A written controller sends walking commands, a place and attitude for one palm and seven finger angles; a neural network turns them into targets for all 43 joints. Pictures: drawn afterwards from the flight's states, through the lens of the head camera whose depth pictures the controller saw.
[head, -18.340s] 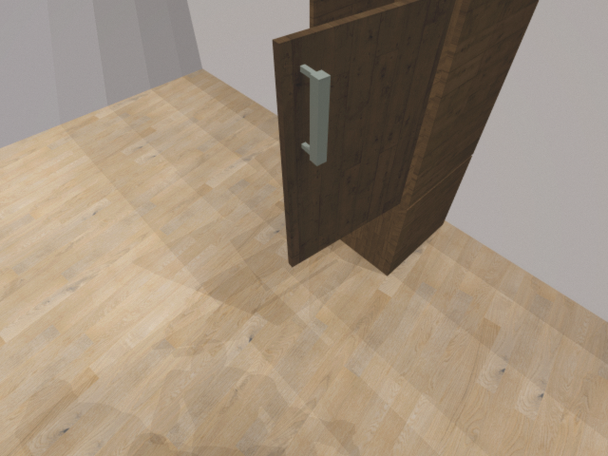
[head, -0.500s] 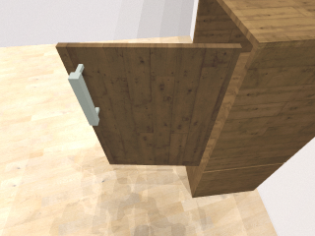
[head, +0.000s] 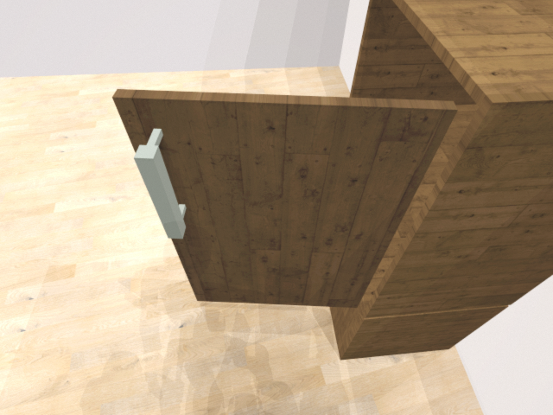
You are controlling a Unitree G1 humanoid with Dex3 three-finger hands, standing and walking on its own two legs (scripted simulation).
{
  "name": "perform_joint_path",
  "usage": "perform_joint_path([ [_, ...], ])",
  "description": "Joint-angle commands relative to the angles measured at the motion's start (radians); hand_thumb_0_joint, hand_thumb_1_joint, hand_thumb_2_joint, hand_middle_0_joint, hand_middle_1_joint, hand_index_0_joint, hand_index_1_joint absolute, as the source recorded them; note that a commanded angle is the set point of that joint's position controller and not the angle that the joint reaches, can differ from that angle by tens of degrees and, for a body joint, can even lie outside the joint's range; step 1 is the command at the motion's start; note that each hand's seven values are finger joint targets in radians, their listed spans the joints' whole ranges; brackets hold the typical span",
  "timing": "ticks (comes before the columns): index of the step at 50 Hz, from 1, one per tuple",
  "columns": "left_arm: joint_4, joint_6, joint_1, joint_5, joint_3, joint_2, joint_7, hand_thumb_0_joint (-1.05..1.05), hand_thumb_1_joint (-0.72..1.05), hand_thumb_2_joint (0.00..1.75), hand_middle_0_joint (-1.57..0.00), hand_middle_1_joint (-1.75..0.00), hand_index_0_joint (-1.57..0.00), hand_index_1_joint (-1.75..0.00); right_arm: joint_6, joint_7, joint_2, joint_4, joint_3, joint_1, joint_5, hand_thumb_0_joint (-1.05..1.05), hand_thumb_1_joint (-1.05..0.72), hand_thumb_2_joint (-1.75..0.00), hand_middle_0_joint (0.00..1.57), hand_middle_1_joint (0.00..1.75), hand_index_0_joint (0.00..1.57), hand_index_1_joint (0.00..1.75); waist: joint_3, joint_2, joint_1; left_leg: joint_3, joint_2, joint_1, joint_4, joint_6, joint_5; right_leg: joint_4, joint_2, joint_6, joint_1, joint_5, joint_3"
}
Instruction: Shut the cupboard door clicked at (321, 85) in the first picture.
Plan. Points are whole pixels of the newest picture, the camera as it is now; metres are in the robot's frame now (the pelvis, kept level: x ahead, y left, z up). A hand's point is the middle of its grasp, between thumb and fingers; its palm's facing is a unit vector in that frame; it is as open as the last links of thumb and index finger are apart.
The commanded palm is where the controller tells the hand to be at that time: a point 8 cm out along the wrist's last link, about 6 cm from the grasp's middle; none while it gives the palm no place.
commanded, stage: come to a stop and stand still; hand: left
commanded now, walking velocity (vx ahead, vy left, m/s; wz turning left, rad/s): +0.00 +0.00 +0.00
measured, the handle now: (167, 187) +0.39 +0.19 +0.11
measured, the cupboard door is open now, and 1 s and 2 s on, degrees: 82 82 82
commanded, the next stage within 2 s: look again from close up in 0.46 s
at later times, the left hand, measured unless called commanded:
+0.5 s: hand out of the picture +0.02 +0.17 -0.18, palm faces +0.03 -0.98 -0.20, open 7.3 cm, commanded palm none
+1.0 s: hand out of the picture +0.02 +0.21 -0.17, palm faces +0.02 -0.96 -0.27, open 7.3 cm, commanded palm none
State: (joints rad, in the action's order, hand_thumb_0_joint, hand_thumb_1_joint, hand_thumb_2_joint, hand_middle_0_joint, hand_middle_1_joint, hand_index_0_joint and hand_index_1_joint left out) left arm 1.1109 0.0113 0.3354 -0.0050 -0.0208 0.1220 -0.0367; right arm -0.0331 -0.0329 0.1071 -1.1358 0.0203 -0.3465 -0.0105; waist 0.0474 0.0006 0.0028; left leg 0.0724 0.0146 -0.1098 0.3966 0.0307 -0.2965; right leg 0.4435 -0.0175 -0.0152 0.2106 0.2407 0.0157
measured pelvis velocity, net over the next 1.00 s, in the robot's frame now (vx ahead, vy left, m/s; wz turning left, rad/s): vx -0.03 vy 0.01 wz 0.01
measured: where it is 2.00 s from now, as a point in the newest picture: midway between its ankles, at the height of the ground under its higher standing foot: outside the picture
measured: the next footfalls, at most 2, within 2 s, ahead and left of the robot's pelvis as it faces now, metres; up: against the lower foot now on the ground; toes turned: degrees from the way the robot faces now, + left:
none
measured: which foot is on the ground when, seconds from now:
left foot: down 0.00-1.00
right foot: down 0.00-1.00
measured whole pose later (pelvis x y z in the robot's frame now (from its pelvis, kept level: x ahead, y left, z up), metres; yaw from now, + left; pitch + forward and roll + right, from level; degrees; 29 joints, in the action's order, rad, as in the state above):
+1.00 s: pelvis -0.03 +0.01 -0.01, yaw +1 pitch -1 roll +0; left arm 1.02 0.01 0.24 -0.01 -0.01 0.21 -0.04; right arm -0.01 -0.01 0.22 -1.05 -0.03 -0.15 -0.02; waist 0.04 -0.02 0.00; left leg 0.07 0.03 -0.16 0.49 0.05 -0.30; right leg 0.51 0.00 0.00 0.25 0.24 0.01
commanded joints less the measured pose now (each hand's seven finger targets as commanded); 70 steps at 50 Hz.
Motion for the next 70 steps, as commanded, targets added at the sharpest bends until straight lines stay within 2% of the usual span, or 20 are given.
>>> perform_joint_path([
  [1, -0.022, 0.024, 0.065, 0.002, 0.014, 0.087, -0.008, 0.00, 0.90, 0.90, -0.20, -0.30, -0.20, -0.30, -0.019, -0.017, 0.101, 0.010, -0.016, -0.083, 0.005, 0.00, -0.90, -0.90, 0.20, 0.30, 0.20, 0.30, -0.042, 0.004, 0.004, -0.095, -0.127, 0.026, -0.041, 0.007, 0.383, -0.024, 0.107, -0.044, -0.055, -0.342, 0.087],
  [10, -0.015, 0.017, 0.062, -0.001, 0.014, 0.079, -0.012, 0.00, 0.90, 0.90, -0.20, -0.30, -0.20, -0.30, -0.012, -0.024, 0.092, 0.004, -0.017, -0.057, 0.003, 0.00, -0.90, -0.90, 0.20, 0.30, 0.20, 0.30, 0.026, 0.001, 0.003, -0.096, -0.129, 0.024, -0.054, 0.008, 0.407, -0.034, 0.107, -0.041, -0.038, -0.349, 0.089],
  [27, -0.040, 0.015, 0.034, 0.002, 0.019, 0.109, -0.011, 0.00, 0.90, 0.90, -0.20, -0.30, -0.20, -0.30, -0.012, -0.019, 0.113, 0.010, -0.016, -0.038, 0.001, 0.00, -0.90, -0.90, 0.20, 0.30, 0.20, 0.30, 0.010, 0.001, -0.004, -0.102, -0.124, 0.031, -0.079, 0.007, 0.383, -0.058, 0.116, -0.035, -0.077, -0.325, 0.081],
  [28, -0.099, 0.024, -0.007, 0.004, 0.017, 0.244, -0.030, 0.00, 0.90, 0.90, -0.20, -0.30, -0.20, -0.30, -0.002, -0.007, 0.180, 0.094, -0.046, 0.046, -0.012, 0.00, -0.90, -0.90, 0.20, 0.30, 0.20, 0.30, 0.021, -0.019, 0.007, -0.131, -0.047, -0.024, -0.052, 0.010, 0.553, 0.068, 0.057, -0.043, -0.065, -0.462, 0.039],
  [29, -0.099, 0.018, 0.057, -0.002, 0.028, 0.206, -0.023, 0.00, 0.90, 0.90, -0.20, -0.30, -0.20, -0.30, -0.024, -0.008, 0.221, 0.099, -0.069, 0.041, -0.006, 0.00, -0.90, -0.90, 0.20, 0.30, 0.20, 0.30, -0.014, -0.023, -0.019, -0.115, -0.124, -0.012, 0.022, 0.002, 0.601, 0.073, 0.089, -0.037, -0.038, -0.309, 0.027],
  [30, -0.094, 0.022, 0.058, -0.001, 0.032, 0.177, -0.022, 0.00, 0.90, 0.90, -0.20, -0.30, -0.20, -0.30, -0.027, -0.009, 0.193, 0.098, -0.070, 0.050, -0.007, 0.00, -0.90, -0.90, 0.20, 0.30, 0.20, 0.30, -0.065, -0.062, -0.015, -0.120, -0.116, 0.018, 0.045, 0.007, 0.627, 0.064, 0.094, -0.055, -0.054, -0.350, 0.044],
  [33, -0.113, 0.029, 0.034, 0.003, 0.034, 0.183, -0.021, 0.00, 0.90, 0.90, -0.20, -0.30, -0.20, -0.30, -0.017, -0.006, 0.157, 0.115, -0.069, 0.072, -0.001, 0.00, -0.90, -0.90, 0.20, 0.30, 0.20, 0.30, -0.122, -0.041, -0.012, -0.123, -0.090, 0.013, 0.081, 0.013, 0.451, 0.049, 0.118, -0.065, -0.064, -0.403, 0.081],
  [37, -0.125, 0.029, -0.017, -0.001, 0.037, 0.186, -0.018, 0.00, 0.90, 0.90, -0.20, -0.30, -0.20, -0.30, 0.002, 0.000, 0.181, 0.121, -0.074, 0.102, 0.000, 0.00, -0.90, -0.90, 0.20, 0.30, 0.20, 0.30, -0.033, 0.033, 0.009, -0.127, -0.082, -0.053, 0.063, 0.011, 0.233, 0.012, 0.130, -0.059, 0.013, -0.290, 0.109],
  [57, -0.149, 0.019, -0.110, -0.009, 0.042, 0.273, -0.001, 0.00, 0.90, 0.90, -0.20, -0.30, -0.20, -0.30, 0.002, 0.021, 0.287, 0.127, -0.072, 0.215, -0.005, 0.00, -0.90, -0.90, 0.20, 0.30, 0.20, 0.30, -0.012, 0.011, 0.000, -0.162, -0.101, -0.081, -0.053, 0.026, 0.040, -0.061, 0.118, -0.026, 0.065, 0.003, 0.111],
  [59, -0.147, 0.018, -0.111, -0.009, 0.039, 0.271, -0.001, 0.00, 0.90, 0.90, -0.20, -0.30, -0.20, -0.30, 0.001, 0.022, 0.285, 0.118, -0.067, 0.210, -0.005, 0.00, -0.90, -0.90, 0.20, 0.30, 0.20, 0.30, -0.022, 0.017, -0.001, -0.165, -0.104, -0.082, -0.059, 0.027, 0.051, -0.063, 0.118, -0.025, 0.051, -0.010, 0.109],
  [60, -0.103, 0.025, 0.015, -0.019, 0.032, 0.196, -0.036, 0.00, 0.90, 0.90, -0.20, -0.30, -0.20, -0.30, -0.005, 0.022, 0.247, 0.166, -0.052, 0.176, 0.008, 0.00, -0.90, -0.90, 0.20, 0.30, 0.20, 0.30, -0.137, 0.067, -0.018, -0.093, -0.154, -0.055, 0.090, -0.004, 0.233, 0.011, 0.154, 0.002, -0.047, -0.320, 0.074],
  [61, -1.664, 0.294, -0.956, 0.077, 0.624, 0.921, -0.045, 0.00, 0.90, 0.90, -0.20, -0.30, -0.20, -0.30, -0.170, -0.089, 0.451, 0.472, -0.120, 0.091, 0.007, 0.00, -0.90, -0.90, 0.20, 0.30, 0.20, 0.30, -0.396, 0.000, 0.119, -0.204, -0.098, 0.105, 0.170, -0.025, 0.463, 0.244, 0.071, -0.017, -0.075, -0.224, 0.011],
  [62, -1.204, 0.187, -0.115, 0.114, 0.093, 0.249, -0.020, 0.00, 0.90, 0.90, -0.22, -0.32, -0.22, -0.32, -0.228, -0.094, 0.272, 0.451, -0.044, 0.206, 0.083, 0.00, -0.90, -0.90, 0.20, 0.30, 0.20, 0.30, -0.524, -0.288, 0.016, -0.187, -0.071, 0.183, 0.213, -0.048, 0.486, 0.360, 0.019, 0.002, 0.125, -0.017, -0.083],
  [63, -1.280, 0.155, -0.111, 0.173, 0.166, 0.280, -0.051, 0.00, 0.90, 0.90, -0.24, -0.34, -0.24, -0.34, -0.254, -0.081, 0.307, 0.447, -0.029, 0.220, 0.062, 0.00, -0.90, -0.90, 0.20, 0.30, 0.20, 0.30, -0.522, -0.281, -0.016, -0.165, -0.072, 0.163, 0.157, -0.088, 0.588, 0.315, 0.024, -0.010, 0.083, 0.041, -0.092],
  [64, -1.114, 0.075, 0.087, 0.162, -0.003, -0.005, -0.024, 0.00, 0.90, 0.90, -0.25, -0.36, -0.25, -0.36, -0.280, -0.043, 0.196, 0.450, -0.033, 0.184, 0.049, 0.00, -0.90, -0.90, 0.20, 0.30, 0.20, 0.30, -0.267, -0.219, 0.018, -0.164, -0.075, 0.011, 0.046, -0.083, 0.439, 0.229, 0.029, 0.003, 0.198, 0.072, -0.091],
  [65, -1.271, 0.123, -0.157, 0.181, 0.049, 0.102, -0.029, 0.00, 0.90, 0.90, -0.27, -0.38, -0.27, -0.38, -0.306, -0.026, 0.276, 0.493, -0.072, 0.170, 0.055, 0.00, -0.90, -0.90, 0.20, 0.30, 0.20, 0.30, -0.143, -0.208, 0.053, -0.190, -0.057, -0.131, 0.072, -0.081, 0.178, 0.206, 0.032, -0.006, 0.194, 0.034, -0.080],
  [67, -1.105, 0.205, 0.001, 0.188, 0.118, 0.119, 0.015, 0.00, 0.90, 0.90, -0.31, -0.42, -0.31, -0.42, -0.326, -0.020, 0.276, 0.533, -0.064, 0.177, 0.039, 0.00, -0.90, -0.90, 0.20, 0.30, 0.20, 0.30, 0.079, -0.036, 0.044, -0.208, -0.021, -0.378, 0.117, -0.069, -0.082, 0.174, 0.026, -0.016, 0.289, 0.086, -0.112],
  [68, -0.979, 0.257, 0.130, 0.207, 0.187, 0.142, 0.056, 0.00, 0.90, 0.90, -0.33, -0.44, -0.33, -0.44, -0.321, -0.012, 0.275, 0.550, -0.079, 0.168, 0.045, 0.00, -0.90, -0.90, 0.20, 0.30, 0.20, 0.30, 0.127, 0.116, 0.015, -0.190, -0.002, -0.454, 0.151, -0.068, -0.126, 0.154, 0.022, -0.024, 0.308, 0.165, -0.111],
  [69, -0.905, 0.328, 0.205, 0.229, 0.172, 0.099, 0.114, 0.00, 0.90, 0.90, -0.35, -0.46, -0.35, -0.46, -0.321, -0.002, 0.266, 0.570, -0.082, 0.172, 0.043, 0.00, -0.90, -0.90, 0.20, 0.30, 0.20, 0.30, 0.135, 0.257, 0.004, -0.161, 0.009, -0.515, 0.212, -0.059, -0.155, 0.176, 0.020, -0.020, 0.369, 0.263, -0.110],
  [70, -0.859, 0.402, 0.304, 0.259, 0.200, 0.098, 0.179, 0.00, 0.90, 0.90, -0.36, -0.48, -0.36, -0.48, -0.320, 0.005, 0.261, 0.599, -0.093, 0.183, 0.034, 0.00, -0.90, -0.90, 0.20, 0.30, 0.20, 0.30, 0.109, 0.341, -0.024, -0.125, 0.026, -0.573, 0.282, -0.055, -0.164, 0.193, 0.025, -0.020, 0.394, 0.342, -0.089],
])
